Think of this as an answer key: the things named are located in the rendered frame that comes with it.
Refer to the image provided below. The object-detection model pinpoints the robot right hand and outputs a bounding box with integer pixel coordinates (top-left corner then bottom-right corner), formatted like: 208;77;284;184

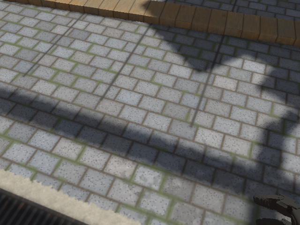
253;193;300;225

